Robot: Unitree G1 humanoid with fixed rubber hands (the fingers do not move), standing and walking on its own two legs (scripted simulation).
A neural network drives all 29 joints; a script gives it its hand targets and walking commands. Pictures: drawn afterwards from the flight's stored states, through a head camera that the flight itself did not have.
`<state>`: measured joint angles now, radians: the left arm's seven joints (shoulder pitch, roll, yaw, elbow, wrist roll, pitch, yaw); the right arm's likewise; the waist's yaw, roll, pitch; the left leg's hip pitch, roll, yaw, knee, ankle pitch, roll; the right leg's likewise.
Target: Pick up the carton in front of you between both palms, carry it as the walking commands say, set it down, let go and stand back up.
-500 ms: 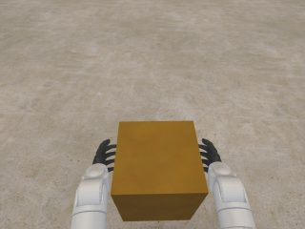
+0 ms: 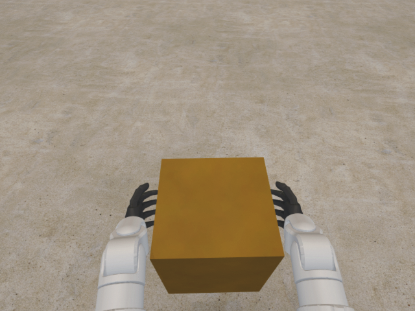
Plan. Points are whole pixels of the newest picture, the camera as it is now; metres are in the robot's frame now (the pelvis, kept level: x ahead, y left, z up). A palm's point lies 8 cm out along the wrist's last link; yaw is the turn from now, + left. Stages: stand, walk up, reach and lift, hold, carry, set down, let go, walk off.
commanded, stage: carry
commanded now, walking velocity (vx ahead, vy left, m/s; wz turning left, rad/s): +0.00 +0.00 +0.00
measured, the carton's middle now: (213, 229) +0.30 +0.00 -0.04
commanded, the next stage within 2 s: hold in 0.14 s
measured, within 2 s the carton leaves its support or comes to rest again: neither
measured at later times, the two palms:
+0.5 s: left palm (134, 227) +0.27 +0.15 +0.03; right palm (290, 222) +0.28 -0.15 +0.02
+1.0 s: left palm (163, 237) +0.35 +0.14 -0.19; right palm (273, 242) +0.33 -0.16 -0.20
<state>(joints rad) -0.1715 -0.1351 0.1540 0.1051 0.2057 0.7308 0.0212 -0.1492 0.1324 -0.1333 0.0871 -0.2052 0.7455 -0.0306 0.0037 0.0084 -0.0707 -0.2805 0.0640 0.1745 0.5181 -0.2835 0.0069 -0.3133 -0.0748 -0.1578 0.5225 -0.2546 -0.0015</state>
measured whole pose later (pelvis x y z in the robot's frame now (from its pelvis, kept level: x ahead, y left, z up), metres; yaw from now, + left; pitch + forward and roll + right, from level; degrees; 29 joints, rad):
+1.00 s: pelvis -0.09 +0.00 -0.11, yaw +3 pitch +30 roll -1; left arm -0.79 -0.08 0.39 0.55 0.22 0.24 0.02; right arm -0.73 0.10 -0.45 0.46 -0.25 0.26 -0.01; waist -0.05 0.05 0.07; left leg -1.30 -0.03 -0.01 1.15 -0.36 0.01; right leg -1.30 0.00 0.01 1.13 -0.35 0.02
